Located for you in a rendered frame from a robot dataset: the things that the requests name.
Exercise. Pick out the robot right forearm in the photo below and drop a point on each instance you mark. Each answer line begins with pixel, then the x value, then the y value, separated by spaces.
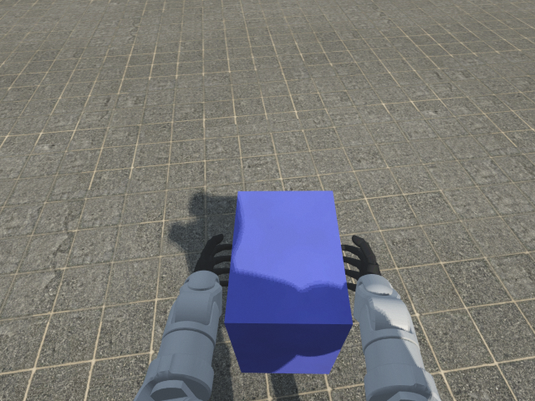
pixel 395 369

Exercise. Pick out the left robot hand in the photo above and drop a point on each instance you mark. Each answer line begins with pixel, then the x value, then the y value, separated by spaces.
pixel 207 261

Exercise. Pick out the robot left forearm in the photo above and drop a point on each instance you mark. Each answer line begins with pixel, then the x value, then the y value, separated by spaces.
pixel 183 364

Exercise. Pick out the right robot hand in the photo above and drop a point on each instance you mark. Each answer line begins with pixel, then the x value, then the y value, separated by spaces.
pixel 367 263

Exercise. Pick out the carton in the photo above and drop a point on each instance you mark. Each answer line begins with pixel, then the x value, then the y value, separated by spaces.
pixel 287 305

